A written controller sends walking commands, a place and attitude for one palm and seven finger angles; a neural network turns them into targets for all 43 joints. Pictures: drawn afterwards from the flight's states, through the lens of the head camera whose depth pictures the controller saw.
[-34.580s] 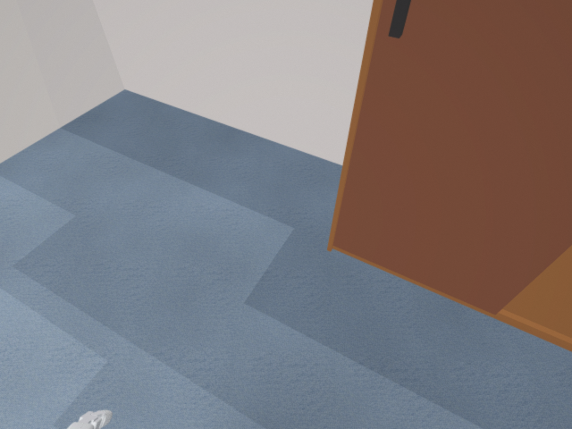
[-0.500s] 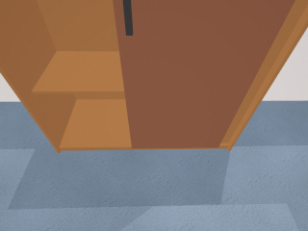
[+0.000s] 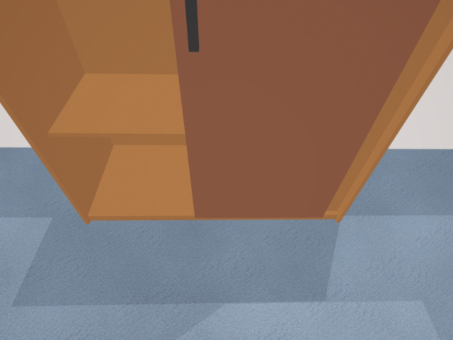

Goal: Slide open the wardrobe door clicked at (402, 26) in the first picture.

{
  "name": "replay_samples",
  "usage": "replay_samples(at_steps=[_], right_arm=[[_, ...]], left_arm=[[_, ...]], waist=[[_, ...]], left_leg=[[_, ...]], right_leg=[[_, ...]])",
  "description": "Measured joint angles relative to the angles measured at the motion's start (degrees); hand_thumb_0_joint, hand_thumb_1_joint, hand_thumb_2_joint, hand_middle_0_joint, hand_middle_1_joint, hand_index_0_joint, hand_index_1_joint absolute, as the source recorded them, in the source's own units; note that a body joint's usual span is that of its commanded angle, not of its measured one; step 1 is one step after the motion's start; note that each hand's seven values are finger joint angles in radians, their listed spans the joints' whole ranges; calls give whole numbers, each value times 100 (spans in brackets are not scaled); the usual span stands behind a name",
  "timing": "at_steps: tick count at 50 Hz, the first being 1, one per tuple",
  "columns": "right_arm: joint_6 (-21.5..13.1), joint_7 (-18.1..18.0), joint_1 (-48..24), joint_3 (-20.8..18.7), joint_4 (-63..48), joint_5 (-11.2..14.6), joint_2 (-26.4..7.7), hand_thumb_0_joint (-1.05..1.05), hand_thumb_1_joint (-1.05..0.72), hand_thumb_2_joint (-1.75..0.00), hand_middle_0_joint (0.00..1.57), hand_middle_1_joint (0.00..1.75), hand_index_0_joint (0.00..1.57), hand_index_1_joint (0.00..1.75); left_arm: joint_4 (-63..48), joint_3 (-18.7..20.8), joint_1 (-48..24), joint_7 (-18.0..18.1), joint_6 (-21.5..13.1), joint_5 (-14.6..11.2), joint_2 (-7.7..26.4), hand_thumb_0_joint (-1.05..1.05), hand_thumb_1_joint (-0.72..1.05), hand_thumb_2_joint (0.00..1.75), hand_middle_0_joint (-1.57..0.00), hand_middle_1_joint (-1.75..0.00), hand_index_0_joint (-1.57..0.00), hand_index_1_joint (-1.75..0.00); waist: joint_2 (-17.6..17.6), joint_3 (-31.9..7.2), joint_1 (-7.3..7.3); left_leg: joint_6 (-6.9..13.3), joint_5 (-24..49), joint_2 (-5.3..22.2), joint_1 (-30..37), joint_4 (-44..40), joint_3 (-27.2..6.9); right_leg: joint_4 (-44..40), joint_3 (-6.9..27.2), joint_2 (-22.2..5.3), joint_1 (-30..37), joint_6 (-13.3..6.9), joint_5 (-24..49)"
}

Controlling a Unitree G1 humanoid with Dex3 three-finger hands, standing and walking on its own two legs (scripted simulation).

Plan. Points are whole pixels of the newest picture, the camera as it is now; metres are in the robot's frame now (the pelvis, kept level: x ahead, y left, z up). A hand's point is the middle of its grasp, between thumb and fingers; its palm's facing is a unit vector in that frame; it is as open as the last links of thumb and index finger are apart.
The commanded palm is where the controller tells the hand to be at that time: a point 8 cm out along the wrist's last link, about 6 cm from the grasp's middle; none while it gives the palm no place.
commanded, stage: look to check the result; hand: left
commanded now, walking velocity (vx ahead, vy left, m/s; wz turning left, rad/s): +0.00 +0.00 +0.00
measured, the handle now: out of the picture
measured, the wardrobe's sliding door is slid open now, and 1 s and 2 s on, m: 0.54 0.54 0.54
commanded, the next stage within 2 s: stand and wait in 0.04 s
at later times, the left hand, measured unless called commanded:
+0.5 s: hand out of the picture +0.02 +0.19 -0.18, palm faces -0.01 -0.98 -0.22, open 7.4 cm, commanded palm none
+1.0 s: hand out of the picture +0.04 +0.20 -0.17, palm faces -0.02 -0.97 -0.24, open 7.4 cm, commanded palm none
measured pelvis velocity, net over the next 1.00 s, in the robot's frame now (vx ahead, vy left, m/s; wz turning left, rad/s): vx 0.01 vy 0.00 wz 0.00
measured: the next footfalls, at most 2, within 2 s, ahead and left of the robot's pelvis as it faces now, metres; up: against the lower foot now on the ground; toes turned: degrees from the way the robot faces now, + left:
none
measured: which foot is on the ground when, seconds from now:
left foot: down 0.00-1.00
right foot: down 0.00-1.00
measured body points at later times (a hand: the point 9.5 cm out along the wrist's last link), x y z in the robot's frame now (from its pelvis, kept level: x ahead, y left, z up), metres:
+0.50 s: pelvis +0.01 +0.00 +0.00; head +0.02 +0.00 +0.45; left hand +0.02 +0.24 -0.16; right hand +0.03 -0.24 -0.16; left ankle +0.04 +0.08 -0.74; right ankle -0.03 -0.11 -0.74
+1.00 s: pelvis +0.01 +0.00 +0.00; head +0.03 +0.00 +0.45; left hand +0.04 +0.25 -0.15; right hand +0.06 -0.26 -0.15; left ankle +0.04 +0.08 -0.74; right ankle -0.03 -0.11 -0.74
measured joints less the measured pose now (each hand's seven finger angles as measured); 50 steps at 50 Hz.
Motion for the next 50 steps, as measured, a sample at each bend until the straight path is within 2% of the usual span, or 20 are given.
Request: replay_samples(at_steps=[50], right_arm=[[-53,54,-380,23,17,10,-359,1,-91,-90,20,30,20,30]], left_arm=[[-45,32,-426,-67,-37,-1,401,0,91,89,-20,-30,-20,-29]], waist=[[-38,42,-8]], left_leg=[[-18,23,-27,207,-276,5]], right_leg=[[-334,18,-13,229,-2,58]])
